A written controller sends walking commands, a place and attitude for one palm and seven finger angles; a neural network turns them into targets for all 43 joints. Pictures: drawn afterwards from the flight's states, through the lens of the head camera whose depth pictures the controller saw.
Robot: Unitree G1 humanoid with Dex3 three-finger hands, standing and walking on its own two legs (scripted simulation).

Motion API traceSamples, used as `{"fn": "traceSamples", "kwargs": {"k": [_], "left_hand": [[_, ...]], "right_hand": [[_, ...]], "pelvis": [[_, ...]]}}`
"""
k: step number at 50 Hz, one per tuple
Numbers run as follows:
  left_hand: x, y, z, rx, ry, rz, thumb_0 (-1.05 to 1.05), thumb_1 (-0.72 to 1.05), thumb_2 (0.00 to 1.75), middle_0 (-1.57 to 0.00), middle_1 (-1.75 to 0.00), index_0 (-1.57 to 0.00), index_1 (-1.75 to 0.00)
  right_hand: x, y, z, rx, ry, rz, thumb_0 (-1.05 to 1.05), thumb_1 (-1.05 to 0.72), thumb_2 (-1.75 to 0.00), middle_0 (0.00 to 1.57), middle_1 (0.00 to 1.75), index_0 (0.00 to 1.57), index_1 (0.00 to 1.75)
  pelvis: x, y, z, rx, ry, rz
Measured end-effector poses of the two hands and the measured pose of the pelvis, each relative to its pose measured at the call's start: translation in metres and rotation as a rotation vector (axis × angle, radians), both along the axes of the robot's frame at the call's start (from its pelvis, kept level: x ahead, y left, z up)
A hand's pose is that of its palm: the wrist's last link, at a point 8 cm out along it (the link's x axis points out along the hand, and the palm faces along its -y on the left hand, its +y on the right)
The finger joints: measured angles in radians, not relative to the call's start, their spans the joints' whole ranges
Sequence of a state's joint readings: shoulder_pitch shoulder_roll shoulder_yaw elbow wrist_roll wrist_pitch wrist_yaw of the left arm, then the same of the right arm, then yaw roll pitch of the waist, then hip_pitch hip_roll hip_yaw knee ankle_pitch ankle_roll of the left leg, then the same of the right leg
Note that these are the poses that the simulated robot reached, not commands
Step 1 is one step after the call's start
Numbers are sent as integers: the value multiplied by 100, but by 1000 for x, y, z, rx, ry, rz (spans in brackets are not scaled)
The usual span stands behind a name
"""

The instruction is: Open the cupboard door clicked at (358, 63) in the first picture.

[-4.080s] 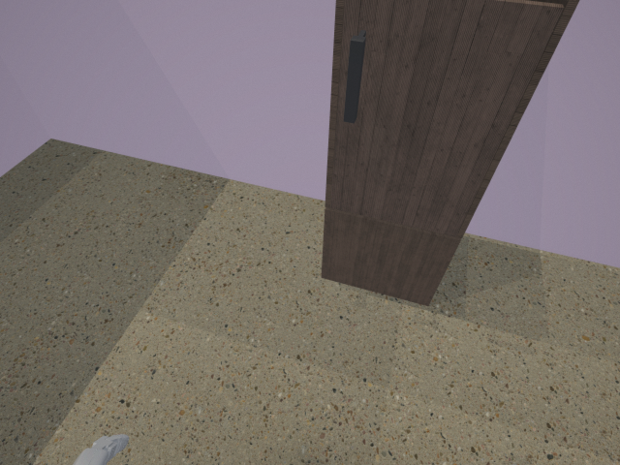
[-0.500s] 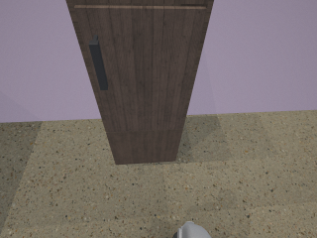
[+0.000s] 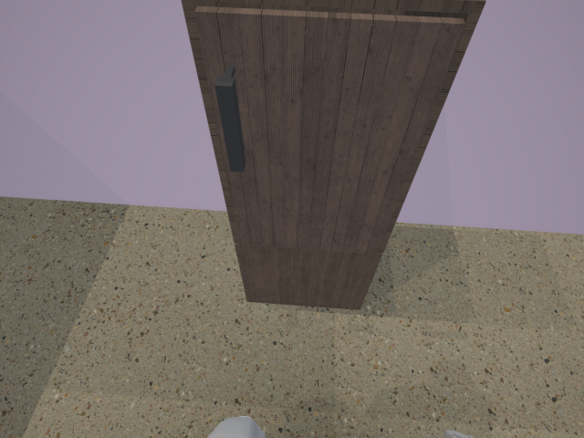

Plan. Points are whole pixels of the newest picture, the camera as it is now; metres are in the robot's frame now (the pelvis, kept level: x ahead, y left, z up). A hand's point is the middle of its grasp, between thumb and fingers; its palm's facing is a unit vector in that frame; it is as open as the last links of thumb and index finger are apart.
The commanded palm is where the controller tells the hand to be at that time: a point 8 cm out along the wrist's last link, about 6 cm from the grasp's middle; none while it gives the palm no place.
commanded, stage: come to a stop and stand still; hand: left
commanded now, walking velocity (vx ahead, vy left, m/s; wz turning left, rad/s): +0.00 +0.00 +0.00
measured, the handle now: (234, 121) +0.57 +0.16 +0.09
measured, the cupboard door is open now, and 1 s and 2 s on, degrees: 0 0 0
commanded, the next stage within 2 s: look again from close up in 1.92 s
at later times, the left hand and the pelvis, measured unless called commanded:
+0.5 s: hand out of the picture -0.04 +0.24 -0.17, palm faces +0.02 -0.98 -0.20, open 7.4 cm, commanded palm none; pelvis -0.04 +0.06 +0.01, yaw -2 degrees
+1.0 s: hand out of the picture -0.12 +0.16 -0.16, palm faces +0.05 -0.99 -0.13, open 7.4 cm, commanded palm none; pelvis -0.07 +0.02 +0.01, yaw -1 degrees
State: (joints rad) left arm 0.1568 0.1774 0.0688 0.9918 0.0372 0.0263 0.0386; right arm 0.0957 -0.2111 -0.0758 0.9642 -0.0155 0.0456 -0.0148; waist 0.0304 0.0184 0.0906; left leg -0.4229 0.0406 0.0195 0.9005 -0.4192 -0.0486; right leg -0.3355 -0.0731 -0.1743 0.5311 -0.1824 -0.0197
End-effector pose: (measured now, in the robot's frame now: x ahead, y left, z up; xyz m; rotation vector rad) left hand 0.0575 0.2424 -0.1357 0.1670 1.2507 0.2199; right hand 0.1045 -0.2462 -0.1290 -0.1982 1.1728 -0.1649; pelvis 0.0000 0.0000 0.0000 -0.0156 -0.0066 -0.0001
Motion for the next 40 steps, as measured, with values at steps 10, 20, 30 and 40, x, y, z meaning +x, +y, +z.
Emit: {"fn": "traceSamples", "kwargs": {"k": [10, 20, 30, 40], "left_hand": [[-61, 47, -15, -67, 116, 56, 1, 91, 90, -19, -29, -20, -29], [-103, 55, -4, -76, 222, 21, 1, 91, 90, -19, -29, -20, -29], [-104, 36, 7, -44, 142, -22, 1, 91, 90, -19, -29, -20, -29], [-138, 3, 2, -79, 172, -18, 0, 91, 90, -19, -29, -20, -29]], "right_hand": [[-45, 62, 19, -39, 52, 22, 0, -93, -90, 20, 30, 21, 30], [-104, 82, 14, -14, 125, -70, 0, -93, -90, 20, 30, 21, 30], [-179, 94, -12, 101, 237, -124, 1, -92, -90, 20, 30, 20, 30], [-231, 95, -13, 148, 323, -146, 1, -91, -90, 20, 30, 20, 30]], "pelvis": [[-14, 45, 8, -22, -3, 4], [-26, 66, 15, 2, 10, -20], [-48, 59, 13, 28, -17, -23], [-65, 40, 13, 26, -28, -18]]}}
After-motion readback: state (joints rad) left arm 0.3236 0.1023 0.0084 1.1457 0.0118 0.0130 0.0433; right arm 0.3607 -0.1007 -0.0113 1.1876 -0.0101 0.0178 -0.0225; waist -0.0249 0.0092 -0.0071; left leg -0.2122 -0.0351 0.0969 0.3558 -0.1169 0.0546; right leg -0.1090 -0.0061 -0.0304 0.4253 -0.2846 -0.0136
